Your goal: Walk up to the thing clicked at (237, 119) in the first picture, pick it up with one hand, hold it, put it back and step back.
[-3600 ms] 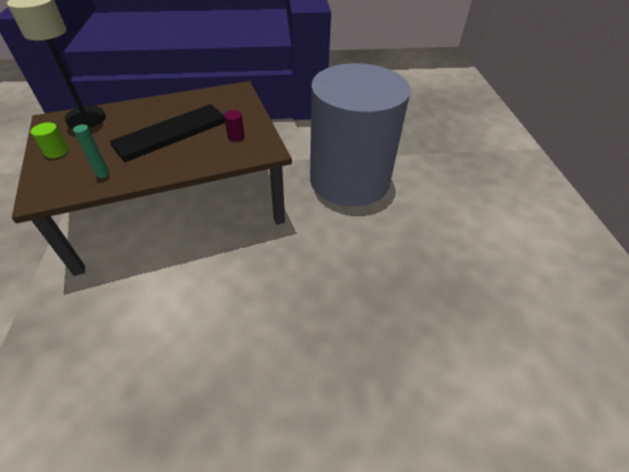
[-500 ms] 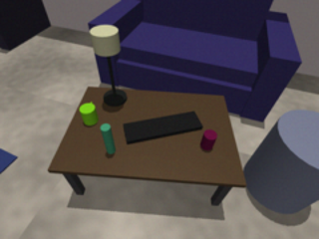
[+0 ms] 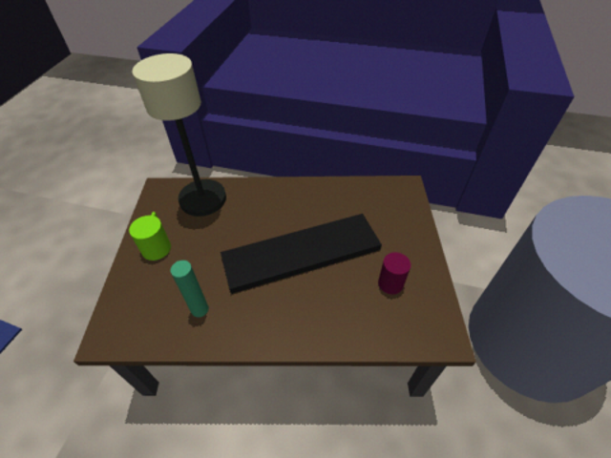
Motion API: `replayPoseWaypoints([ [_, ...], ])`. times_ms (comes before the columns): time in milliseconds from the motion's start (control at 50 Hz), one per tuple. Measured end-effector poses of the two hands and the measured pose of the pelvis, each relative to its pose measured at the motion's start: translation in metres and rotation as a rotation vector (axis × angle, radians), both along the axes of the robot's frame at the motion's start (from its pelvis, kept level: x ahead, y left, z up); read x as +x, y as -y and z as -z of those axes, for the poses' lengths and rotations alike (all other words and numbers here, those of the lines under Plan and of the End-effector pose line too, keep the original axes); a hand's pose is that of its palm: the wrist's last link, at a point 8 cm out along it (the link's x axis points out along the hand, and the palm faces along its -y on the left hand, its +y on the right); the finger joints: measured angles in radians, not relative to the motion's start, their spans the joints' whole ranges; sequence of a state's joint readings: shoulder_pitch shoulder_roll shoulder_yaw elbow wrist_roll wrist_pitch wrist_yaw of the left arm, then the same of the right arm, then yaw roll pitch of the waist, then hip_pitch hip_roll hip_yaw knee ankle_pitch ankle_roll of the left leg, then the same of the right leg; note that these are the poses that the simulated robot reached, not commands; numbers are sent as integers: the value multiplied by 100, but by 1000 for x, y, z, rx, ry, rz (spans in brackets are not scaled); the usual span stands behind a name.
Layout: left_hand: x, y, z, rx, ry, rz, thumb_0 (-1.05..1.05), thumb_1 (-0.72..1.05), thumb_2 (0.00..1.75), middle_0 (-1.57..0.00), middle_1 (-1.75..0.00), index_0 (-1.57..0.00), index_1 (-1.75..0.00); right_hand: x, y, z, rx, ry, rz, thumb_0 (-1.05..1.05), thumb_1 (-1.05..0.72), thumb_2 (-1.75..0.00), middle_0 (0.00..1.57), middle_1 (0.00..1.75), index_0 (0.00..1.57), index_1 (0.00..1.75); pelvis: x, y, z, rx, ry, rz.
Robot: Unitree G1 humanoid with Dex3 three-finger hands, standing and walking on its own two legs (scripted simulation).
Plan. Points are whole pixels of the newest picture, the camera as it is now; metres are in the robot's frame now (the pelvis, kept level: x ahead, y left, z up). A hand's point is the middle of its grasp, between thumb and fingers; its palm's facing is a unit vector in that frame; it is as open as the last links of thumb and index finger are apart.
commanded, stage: walk up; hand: right
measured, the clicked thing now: (393, 273) +0.61 -0.20 -0.34
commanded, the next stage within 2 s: stand in 1.20 s
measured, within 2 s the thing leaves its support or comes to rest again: neither
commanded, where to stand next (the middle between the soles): +0.08 +0.00 m, yaw +1 degrees
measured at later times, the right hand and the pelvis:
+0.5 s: hand out of the picture +0.11 -0.26 -0.13, palm faces -0.02 +0.93 -0.36, open 7.4 cm; pelvis +0.02 +0.00 +0.02, yaw +0 degrees
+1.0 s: hand out of the picture +0.12 -0.25 -0.13, palm faces -0.03 +0.94 -0.33, open 7.4 cm; pelvis +0.03 +0.00 +0.03, yaw +0 degrees
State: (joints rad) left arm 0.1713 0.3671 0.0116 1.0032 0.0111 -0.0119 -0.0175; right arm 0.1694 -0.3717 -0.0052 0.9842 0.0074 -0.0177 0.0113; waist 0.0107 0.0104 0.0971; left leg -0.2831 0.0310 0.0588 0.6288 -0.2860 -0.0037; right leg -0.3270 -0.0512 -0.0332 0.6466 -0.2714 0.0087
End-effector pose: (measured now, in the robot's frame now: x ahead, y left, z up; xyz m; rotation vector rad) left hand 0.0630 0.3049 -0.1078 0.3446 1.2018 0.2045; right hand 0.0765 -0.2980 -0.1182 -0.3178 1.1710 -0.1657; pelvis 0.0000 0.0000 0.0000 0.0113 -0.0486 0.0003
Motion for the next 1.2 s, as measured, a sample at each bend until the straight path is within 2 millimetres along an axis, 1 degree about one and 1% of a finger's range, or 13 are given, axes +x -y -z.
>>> replayPoseWaypoints([
  [80,24,6,-5,-23,33,8,0,90,89,-20,-30,-21,-30,3,-7,-3,16,-25,0,0,-91,-90,20,30,20,30,7,-1,-7,-2,-5,-1],
  [160,44,9,-8,-40,59,12,0,90,89,-20,-30,-21,-30,6,-8,-10,11,-43,4,0,-91,-90,20,30,20,30,12,-2,-13,-3,-8,-2],
  [220,55,10,-10,-49,69,10,0,90,89,-20,-30,-21,-30,9,-6,-15,-1,-48,10,0,-91,-90,20,30,20,30,15,-2,-16,-4,-7,-3],
  [280,61,10,-11,-54,69,5,0,90,89,-20,-30,-21,-30,13,-3,-20,-15,-46,17,0,-91,-90,20,30,20,30,18,-2,-19,-5,-6,-2],
  [360,61,9,-11,-54,51,0,0,90,89,-20,-30,-21,-30,20,2,-26,-29,-39,25,0,-91,-90,20,30,20,30,21,-2,-21,-7,-7,-2],
  [480,51,8,-10,-51,6,-14,0,90,89,-20,-30,-21,-30,29,4,-28,-33,-35,27,0,-91,-90,20,30,20,30,24,-2,-23,-10,-11,-2],
  [620,36,7,-9,-48,-38,-41,0,90,89,-20,-30,-21,-30,35,0,-26,-20,-42,24,0,-91,-90,20,30,20,30,28,-1,-25,-11,-12,-5],
  [760,30,8,-10,-45,-53,-56,0,90,89,-20,-30,-21,-30,38,-5,-23,-3,-50,21,0,-91,-90,20,30,20,30,31,-1,-25,-11,-12,-8],
  [880,32,8,-10,-43,-48,-56,0,90,89,-20,-30,-21,-30,39,-7,-22,5,-50,23,0,-91,-90,20,30,20,30,33,-1,-25,-12,-11,-9],
  [1200,51,11,-11,-48,-9,-31,0,90,89,-20,-30,-21,-30,33,-3,-24,-8,-52,41,0,-91,-90,20,30,20,30,36,-1,-25,-12,-10,-4],
])
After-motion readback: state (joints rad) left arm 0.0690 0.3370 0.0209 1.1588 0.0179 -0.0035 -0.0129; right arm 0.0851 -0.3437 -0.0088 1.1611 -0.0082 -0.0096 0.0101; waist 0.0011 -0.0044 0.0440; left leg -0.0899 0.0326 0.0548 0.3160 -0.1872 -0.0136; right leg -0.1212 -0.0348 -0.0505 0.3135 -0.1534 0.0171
